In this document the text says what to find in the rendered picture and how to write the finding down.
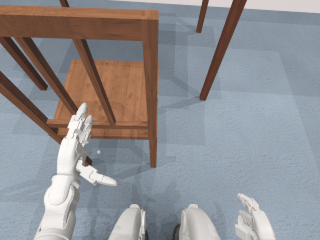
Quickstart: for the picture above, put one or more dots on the right robot hand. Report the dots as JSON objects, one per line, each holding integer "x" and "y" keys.
{"x": 258, "y": 225}

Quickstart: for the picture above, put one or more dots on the left robot hand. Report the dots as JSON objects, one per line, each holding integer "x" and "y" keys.
{"x": 72, "y": 148}

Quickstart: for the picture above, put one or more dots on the robot left shin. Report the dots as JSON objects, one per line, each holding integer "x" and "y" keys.
{"x": 137, "y": 206}

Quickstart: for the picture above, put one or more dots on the robot left forearm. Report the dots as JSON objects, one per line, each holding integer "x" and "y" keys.
{"x": 60, "y": 201}

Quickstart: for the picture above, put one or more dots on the left robot thigh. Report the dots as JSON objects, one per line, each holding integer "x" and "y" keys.
{"x": 130, "y": 225}

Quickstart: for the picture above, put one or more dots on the chair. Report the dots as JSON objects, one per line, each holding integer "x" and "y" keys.
{"x": 122, "y": 96}

